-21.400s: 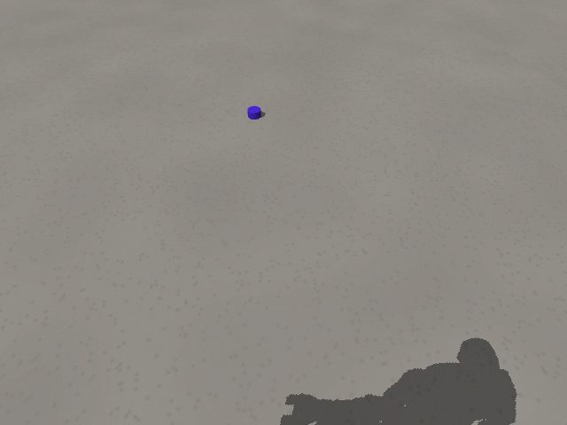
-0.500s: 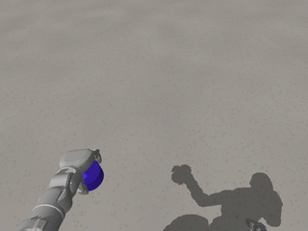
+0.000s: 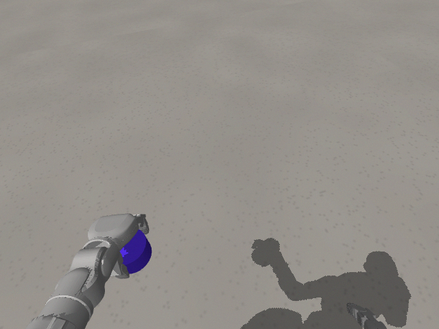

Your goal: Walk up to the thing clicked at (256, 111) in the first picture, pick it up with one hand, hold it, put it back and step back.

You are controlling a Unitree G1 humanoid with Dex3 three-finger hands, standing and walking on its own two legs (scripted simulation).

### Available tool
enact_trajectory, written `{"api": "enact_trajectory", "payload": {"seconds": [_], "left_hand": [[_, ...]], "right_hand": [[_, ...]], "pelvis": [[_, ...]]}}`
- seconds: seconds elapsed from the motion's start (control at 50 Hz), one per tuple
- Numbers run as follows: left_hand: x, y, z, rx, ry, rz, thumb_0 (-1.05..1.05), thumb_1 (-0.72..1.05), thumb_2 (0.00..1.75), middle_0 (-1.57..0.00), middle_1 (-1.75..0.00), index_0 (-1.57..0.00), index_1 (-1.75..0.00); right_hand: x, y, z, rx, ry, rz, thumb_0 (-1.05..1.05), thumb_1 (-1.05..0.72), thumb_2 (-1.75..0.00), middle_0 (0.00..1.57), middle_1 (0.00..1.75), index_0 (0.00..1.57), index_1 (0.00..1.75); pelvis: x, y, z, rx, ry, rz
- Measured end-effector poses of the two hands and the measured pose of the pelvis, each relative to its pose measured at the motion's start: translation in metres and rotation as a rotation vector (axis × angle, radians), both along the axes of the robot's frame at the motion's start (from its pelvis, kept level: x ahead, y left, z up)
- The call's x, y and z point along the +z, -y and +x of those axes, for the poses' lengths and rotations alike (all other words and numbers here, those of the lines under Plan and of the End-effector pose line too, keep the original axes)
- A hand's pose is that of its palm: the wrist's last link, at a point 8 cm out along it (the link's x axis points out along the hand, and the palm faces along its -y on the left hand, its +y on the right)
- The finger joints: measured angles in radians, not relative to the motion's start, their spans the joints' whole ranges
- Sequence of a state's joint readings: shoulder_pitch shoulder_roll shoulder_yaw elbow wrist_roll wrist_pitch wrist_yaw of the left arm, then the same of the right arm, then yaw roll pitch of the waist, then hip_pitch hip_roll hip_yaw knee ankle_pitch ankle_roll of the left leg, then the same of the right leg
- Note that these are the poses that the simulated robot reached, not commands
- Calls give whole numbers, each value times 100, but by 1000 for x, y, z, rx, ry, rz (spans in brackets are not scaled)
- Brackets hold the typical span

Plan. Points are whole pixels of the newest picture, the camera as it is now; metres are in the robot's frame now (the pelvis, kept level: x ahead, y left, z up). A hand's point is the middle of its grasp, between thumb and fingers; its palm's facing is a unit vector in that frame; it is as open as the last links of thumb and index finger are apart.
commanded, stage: hold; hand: left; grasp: from above
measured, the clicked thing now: (129, 250) +0.31 +0.22 -0.07
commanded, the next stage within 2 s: crouch in 0.80 s
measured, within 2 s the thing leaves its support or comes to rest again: neither
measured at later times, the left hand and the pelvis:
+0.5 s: hand (122, 250) +0.29 +0.22 -0.03, palm faces -0.46 -0.07 -0.88, open 10.7 cm; pelvis +0.01 +0.00 +0.00, yaw +0 degrees
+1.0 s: hand (121, 247) +0.30 +0.23 -0.04, palm faces -0.47 -0.06 -0.88, open 10.7 cm; pelvis +0.01 +0.00 +0.01, yaw +0 degrees
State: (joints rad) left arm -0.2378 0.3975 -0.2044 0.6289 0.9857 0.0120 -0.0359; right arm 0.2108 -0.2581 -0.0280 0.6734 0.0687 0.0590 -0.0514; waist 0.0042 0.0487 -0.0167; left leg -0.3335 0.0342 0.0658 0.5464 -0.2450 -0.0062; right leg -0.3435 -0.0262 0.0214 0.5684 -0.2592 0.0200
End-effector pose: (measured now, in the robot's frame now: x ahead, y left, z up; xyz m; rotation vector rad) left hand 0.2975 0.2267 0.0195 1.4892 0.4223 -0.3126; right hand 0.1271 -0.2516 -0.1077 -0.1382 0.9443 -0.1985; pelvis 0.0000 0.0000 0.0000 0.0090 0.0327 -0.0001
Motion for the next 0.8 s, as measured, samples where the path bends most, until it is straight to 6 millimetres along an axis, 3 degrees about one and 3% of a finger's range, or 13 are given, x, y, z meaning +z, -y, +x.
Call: {"api": "enact_trajectory", "payload": {"seconds": [0.26, 0.46, 0.8], "left_hand": [[9, 2, -1, -2, 13, -9, 0, -5, 59, -57, -76, -55, -68], [6, 3, 1, -2, -6, -13, 0, -5, 60, -57, -76, -55, -68], [9, -1, 12, 8, 14, -4, 0, -6, 60, -58, -76, -55, -68]], "right_hand": [[5, -1, 10, 5, 23, 3, 1, -91, -89, 20, 30, 20, 29], [8, -2, 18, 8, 25, 2, 1, -91, -89, 20, 30, 20, 29], [4, -1, 13, -14, -19, 3, 1, -91, -89, 20, 30, 20, 29]], "pelvis": [[3, 1, 1, 0, 15, 1], [5, 2, 5, 1, 16, 2], [6, 0, 12, 1, 9, 0]]}}
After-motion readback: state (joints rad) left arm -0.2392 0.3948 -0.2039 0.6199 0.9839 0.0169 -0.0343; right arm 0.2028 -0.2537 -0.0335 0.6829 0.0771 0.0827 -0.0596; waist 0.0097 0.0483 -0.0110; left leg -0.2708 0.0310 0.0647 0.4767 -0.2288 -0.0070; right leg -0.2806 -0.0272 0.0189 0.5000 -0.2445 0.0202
